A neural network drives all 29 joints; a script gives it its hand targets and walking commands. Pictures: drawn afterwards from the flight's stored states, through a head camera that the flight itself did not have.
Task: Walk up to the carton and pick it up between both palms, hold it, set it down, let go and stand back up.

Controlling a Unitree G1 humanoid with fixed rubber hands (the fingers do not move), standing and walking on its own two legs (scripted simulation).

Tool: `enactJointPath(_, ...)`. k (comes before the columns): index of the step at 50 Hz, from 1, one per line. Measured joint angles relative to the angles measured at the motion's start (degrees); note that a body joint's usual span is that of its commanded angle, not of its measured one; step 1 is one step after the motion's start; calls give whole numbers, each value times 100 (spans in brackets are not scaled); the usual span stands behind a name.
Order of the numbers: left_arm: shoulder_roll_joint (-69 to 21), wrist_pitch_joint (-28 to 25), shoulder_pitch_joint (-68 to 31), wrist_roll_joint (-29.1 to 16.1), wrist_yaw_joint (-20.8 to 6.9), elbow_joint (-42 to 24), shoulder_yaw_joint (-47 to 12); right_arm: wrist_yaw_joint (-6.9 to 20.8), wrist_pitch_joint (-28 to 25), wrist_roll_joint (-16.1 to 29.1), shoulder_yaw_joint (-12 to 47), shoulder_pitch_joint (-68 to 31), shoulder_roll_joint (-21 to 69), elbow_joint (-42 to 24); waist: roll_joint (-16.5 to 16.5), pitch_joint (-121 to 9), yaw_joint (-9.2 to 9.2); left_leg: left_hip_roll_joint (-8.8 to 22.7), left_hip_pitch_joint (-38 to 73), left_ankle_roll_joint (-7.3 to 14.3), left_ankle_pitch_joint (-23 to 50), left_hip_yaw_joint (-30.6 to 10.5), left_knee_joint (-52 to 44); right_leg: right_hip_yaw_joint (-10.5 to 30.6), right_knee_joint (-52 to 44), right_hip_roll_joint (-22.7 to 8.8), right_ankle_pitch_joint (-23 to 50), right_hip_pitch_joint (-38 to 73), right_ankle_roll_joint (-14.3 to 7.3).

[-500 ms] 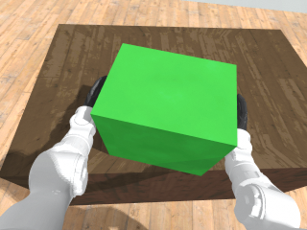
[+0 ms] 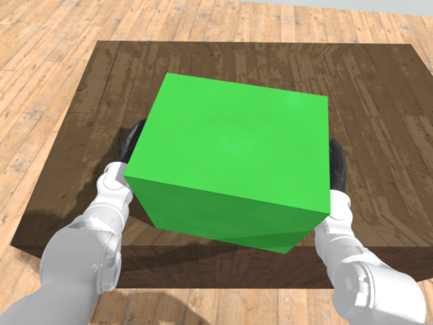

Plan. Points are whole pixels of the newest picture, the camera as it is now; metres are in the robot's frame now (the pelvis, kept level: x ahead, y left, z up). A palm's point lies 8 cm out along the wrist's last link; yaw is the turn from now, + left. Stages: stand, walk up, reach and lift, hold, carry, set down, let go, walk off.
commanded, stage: reach and lift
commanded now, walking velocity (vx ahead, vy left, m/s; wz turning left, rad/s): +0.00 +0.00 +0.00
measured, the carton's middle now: (230, 170) +0.42 +0.00 +0.00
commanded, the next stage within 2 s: none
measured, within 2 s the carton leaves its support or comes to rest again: leaves its support in 0.34 s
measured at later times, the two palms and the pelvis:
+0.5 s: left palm (140, 155) +0.41 +0.17 +0.06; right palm (356, 178) +0.37 -0.22 +0.06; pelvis +0.02 +0.01 +0.00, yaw -1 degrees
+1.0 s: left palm (114, 147) +0.38 +0.19 +0.13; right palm (368, 156) +0.37 -0.20 +0.13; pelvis -0.01 +0.00 +0.01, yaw +0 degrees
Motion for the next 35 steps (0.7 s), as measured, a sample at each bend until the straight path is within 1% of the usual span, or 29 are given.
enactJointPath(6, -35, 145, 209, -198, 18, -242, -192, -26, 94, 411, 450, 160, -41, -106, 33, -97, 9, 8, 14, -3, -57, -10, 33, -9, -54, 10, -12, 57, 1)
enactJointPath(11, -154, 317, 484, -469, 123, -556, -403, -9, 335, 801, 933, 390, -166, -396, 93, -123, 22, -1, 100, 18, -112, 17, 54, 16, -86, -3, -30, 159, 22)
enactJointPath(16, -273, 573, 829, -801, 243, -983, -618, 19, 750, 1230, 1436, 697, -313, -909, 170, -167, 3, -11, 206, 45, -161, 66, 65, 62, -84, -19, -57, 253, 47)
enactJointPath(22, -373, 1002, 1288, -1147, 400, -1757, -800, 21, 1387, 1713, 1920, 1110, -512, -1811, 252, -314, -18, -30, 393, 73, -231, 115, 86, 109, -6, -44, -141, 397, 72)
enactJointPath(25, -414, 1282, 1448, -1195, 423, -2132, -724, 1, 1753, 1840, 2035, 1226, -591, -2234, 262, -296, -16, -53, 645, 90, -257, 146, 56, 138, 45, -70, -200, 601, 87)
enactJointPath(28, -437, 1633, 1497, -1170, 415, -2406, -592, -33, 2150, 1910, 2096, 1219, -653, -2506, 229, -192, 16, -80, 1002, 105, -259, 194, -26, 182, 78, -100, -251, 889, 100)
enactJointPath(32, -430, 2153, 1475, -1081, 378, -2738, -389, -94, 2634, 1930, 2139, 1094, -704, -2709, 158, 20, 65, -108, 1512, 111, -231, 233, -163, 217, 46, -128, -272, 1340, 102)
enactJointPath(35, -420, 2545, 1424, -932, 326, -2981, -178, -124, 2918, 1909, 2125, 935, -707, -2742, 95, 199, 89, -122, 1844, 109, -194, 235, -260, 218, -14, -140, -256, 1656, 96)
